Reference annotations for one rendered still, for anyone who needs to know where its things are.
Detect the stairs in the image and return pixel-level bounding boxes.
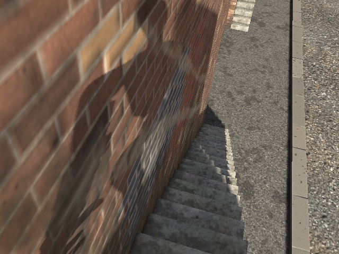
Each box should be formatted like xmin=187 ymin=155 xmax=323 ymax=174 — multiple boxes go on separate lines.
xmin=129 ymin=123 xmax=248 ymax=254
xmin=231 ymin=0 xmax=255 ymax=32

